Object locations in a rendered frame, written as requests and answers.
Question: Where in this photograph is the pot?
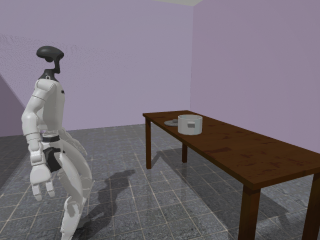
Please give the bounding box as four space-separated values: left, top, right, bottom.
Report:
178 114 203 135

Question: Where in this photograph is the right robot hand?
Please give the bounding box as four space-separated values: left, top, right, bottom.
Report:
30 164 55 201

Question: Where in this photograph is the left robot hand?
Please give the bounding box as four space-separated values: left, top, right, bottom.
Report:
68 138 88 156

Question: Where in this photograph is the robot right forearm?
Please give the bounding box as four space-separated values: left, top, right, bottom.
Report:
22 113 46 166

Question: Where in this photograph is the robot left forearm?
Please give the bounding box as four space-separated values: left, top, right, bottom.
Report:
58 127 72 142

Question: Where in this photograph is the robot left foot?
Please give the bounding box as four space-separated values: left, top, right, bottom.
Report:
77 218 92 229

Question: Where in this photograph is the robot right upper arm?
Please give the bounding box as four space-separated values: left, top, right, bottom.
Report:
21 78 56 126

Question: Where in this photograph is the left robot shin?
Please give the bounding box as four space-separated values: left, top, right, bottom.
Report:
82 180 95 205

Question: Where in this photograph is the table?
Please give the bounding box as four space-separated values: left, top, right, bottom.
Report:
142 110 320 240

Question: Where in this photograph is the lid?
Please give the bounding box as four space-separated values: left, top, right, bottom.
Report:
164 120 178 127

